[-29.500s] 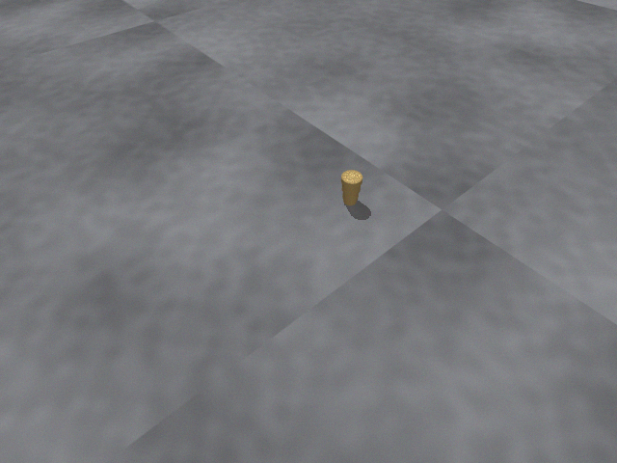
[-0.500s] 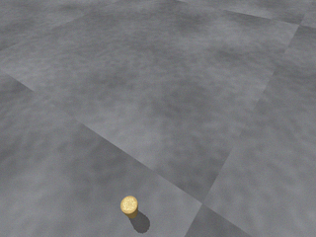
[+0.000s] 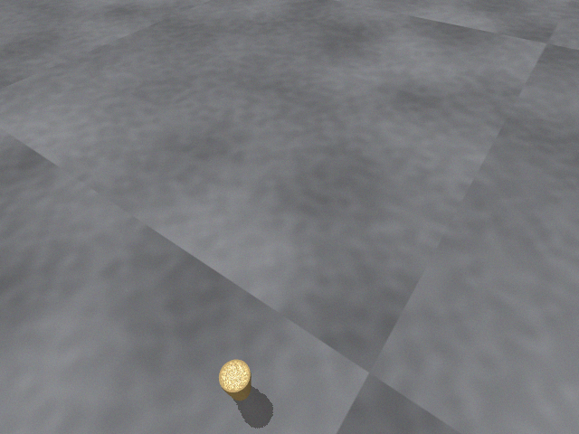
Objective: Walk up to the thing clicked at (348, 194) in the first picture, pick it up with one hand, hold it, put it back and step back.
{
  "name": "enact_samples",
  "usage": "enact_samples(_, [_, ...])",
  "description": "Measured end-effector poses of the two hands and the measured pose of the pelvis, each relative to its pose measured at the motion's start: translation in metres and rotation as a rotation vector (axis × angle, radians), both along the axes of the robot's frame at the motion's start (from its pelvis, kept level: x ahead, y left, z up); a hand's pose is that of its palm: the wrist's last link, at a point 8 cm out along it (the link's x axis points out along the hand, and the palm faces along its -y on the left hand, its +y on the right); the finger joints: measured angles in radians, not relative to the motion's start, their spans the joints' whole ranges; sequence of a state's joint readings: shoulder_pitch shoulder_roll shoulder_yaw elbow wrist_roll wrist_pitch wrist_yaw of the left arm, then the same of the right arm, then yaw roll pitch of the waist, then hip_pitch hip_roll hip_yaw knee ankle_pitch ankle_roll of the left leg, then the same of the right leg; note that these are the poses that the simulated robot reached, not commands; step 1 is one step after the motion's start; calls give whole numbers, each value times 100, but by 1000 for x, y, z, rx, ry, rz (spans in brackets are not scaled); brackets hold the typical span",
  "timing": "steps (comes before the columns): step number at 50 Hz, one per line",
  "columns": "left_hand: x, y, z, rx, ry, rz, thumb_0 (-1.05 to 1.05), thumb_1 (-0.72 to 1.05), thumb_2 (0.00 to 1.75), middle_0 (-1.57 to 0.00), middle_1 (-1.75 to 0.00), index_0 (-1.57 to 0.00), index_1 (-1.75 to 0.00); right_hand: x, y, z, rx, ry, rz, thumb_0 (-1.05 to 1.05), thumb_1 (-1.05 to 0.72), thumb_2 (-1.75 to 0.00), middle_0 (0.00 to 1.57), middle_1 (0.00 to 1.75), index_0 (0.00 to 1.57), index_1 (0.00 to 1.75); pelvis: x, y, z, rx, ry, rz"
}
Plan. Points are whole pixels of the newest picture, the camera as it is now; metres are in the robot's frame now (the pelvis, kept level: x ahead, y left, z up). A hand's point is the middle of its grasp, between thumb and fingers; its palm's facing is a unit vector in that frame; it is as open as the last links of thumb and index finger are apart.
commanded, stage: stand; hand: left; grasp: from the side
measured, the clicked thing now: (237, 383) +0.41 +0.21 -0.71
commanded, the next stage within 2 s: step back in 0.08 s
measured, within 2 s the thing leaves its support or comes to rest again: neither
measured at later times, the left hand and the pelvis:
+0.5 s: hand out of the picture +0.08 +0.30 -0.18, palm faces -0.04 -0.93 -0.38, open 7.4 cm; pelvis -0.07 +0.04 -0.02, yaw -1 degrees
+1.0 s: hand out of the picture -0.08 +0.27 -0.15, palm faces -0.07 -0.91 -0.41, open 7.4 cm; pelvis -0.19 +0.01 -0.02, yaw -4 degrees
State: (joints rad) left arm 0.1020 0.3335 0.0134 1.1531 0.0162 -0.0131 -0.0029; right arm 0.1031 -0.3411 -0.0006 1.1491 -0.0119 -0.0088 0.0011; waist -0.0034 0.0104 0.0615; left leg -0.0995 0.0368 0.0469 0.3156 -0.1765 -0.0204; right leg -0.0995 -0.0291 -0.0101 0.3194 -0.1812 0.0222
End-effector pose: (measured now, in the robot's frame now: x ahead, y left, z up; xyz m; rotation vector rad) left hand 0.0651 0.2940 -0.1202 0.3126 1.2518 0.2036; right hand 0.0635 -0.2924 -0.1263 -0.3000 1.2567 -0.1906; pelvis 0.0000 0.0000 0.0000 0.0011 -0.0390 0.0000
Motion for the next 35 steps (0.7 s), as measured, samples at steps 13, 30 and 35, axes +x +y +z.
enact_samples(13, [4,18,-5,34,-50,-2,1,90,90,-21,-30,-20,-30,-1,-13,-3,-36,-24,-17,0,-90,-90,20,30,21,30,-26,4,-13,-13,14,4])
enact_samples(30, [-14,47,-22,20,-91,-99,1,91,90,-20,-30,-20,-30,-93,17,9,-110,0,-40,0,-90,-90,20,31,21,30,-85,39,-20,-26,17,-40])
enact_samples(35, [-45,40,-24,22,-56,-118,1,91,90,-21,-30,-20,-30,-110,15,3,-95,-58,-43,0,-90,-90,20,31,21,30,-109,34,-24,-20,9,-73])
